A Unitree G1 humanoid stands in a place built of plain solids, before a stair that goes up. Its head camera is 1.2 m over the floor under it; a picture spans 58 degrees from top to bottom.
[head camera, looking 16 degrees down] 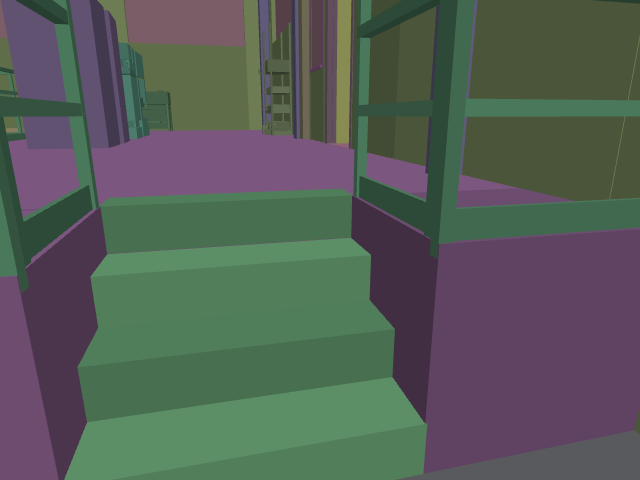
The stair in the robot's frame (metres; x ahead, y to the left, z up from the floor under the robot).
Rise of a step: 0.21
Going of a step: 0.28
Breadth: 1.12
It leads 14 degrees to the left of straight ahead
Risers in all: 4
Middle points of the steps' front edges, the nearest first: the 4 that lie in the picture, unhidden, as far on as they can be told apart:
1.09 0.18 0.21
1.36 0.25 0.42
1.64 0.32 0.63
1.91 0.38 0.84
